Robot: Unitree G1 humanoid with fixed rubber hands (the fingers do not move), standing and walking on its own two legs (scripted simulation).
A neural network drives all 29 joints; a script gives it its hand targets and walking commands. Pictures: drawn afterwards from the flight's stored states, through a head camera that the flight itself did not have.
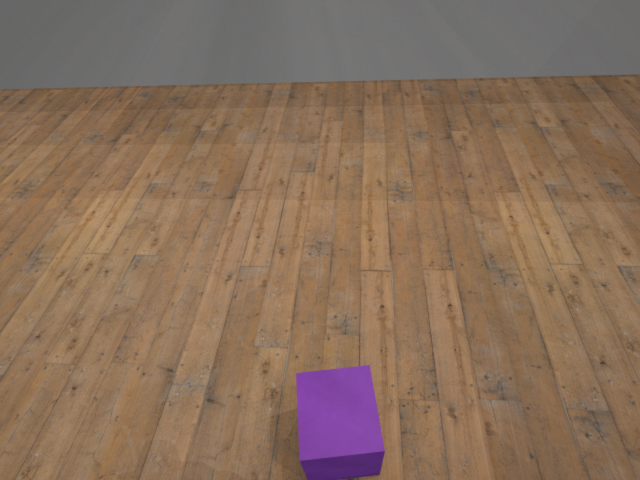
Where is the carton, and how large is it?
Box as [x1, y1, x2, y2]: [296, 365, 384, 479]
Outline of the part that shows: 369,365 296,373 299,458 308,479 337,479 379,474 384,449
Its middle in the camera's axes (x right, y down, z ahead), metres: +0.05 +0.52 +1.06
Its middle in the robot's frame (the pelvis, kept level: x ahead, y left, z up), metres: +0.40 +0.01 -0.66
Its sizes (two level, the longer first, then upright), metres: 0.210 0.200 0.250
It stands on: the floor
